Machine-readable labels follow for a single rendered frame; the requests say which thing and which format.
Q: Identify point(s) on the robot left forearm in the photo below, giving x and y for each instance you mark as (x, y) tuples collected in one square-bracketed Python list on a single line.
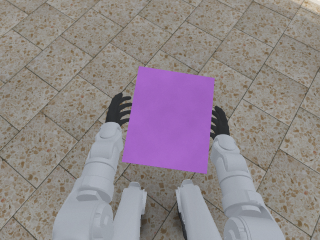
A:
[(96, 181)]

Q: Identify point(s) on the robot left thigh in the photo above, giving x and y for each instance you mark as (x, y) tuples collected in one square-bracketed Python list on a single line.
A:
[(127, 220)]

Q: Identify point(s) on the robot right upper arm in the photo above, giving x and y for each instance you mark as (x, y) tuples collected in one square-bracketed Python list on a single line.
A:
[(240, 227)]

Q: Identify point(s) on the robot right hand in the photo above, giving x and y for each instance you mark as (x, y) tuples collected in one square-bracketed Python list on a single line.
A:
[(221, 123)]

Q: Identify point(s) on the robot right forearm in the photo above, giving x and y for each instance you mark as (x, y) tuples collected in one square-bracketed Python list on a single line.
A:
[(238, 191)]

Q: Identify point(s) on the carton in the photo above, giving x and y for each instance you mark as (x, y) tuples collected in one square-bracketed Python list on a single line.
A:
[(170, 120)]

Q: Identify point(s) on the robot left hand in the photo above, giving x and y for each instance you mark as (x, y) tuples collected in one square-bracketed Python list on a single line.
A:
[(114, 114)]

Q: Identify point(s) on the robot thigh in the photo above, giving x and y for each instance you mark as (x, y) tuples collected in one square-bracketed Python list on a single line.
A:
[(199, 222), (127, 220)]

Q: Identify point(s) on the robot left upper arm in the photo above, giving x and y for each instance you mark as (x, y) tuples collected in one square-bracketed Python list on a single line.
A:
[(84, 220)]

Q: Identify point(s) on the robot right thigh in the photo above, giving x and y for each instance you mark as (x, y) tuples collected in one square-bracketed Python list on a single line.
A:
[(199, 222)]

